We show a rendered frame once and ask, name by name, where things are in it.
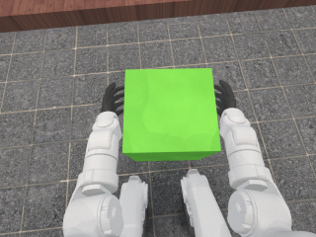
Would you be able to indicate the right robot forearm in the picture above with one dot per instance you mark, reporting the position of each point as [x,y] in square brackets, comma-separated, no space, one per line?
[246,164]

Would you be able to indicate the left robot forearm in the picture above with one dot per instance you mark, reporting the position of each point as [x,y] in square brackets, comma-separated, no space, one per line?
[99,175]

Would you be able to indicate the robot left hand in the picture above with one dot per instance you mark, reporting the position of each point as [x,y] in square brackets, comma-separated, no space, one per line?
[108,104]

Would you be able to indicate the robot right hand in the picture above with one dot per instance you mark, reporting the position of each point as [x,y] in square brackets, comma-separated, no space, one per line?
[226,97]

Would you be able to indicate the robot left upper arm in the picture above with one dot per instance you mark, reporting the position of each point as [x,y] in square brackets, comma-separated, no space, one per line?
[93,216]

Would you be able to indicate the robot right thigh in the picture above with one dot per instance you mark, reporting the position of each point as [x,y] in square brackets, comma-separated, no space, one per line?
[207,217]

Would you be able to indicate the carton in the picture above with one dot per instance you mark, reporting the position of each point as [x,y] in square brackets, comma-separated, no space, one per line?
[169,115]

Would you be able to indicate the robot right upper arm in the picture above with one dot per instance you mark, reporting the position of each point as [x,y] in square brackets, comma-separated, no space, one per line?
[260,214]

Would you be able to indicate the robot thigh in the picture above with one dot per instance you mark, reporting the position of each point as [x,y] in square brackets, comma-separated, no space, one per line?
[207,217]
[133,199]

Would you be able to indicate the robot left thigh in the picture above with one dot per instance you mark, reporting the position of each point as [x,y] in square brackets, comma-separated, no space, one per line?
[133,199]

